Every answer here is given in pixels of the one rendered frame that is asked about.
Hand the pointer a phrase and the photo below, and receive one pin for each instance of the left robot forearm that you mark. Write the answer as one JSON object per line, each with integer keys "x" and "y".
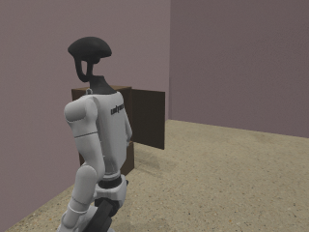
{"x": 83, "y": 194}

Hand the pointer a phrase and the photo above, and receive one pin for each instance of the right robot upper arm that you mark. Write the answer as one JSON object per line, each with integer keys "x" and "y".
{"x": 127, "y": 124}

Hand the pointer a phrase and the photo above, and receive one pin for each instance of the left robot thigh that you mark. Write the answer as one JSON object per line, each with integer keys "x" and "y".
{"x": 97, "y": 219}

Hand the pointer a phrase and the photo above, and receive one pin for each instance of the left robot upper arm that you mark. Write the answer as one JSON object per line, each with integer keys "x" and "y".
{"x": 81, "y": 115}

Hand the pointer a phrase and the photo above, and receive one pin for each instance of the cupboard door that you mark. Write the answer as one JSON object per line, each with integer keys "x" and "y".
{"x": 148, "y": 117}

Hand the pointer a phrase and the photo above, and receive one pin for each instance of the robot torso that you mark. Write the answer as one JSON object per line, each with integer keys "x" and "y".
{"x": 111, "y": 127}

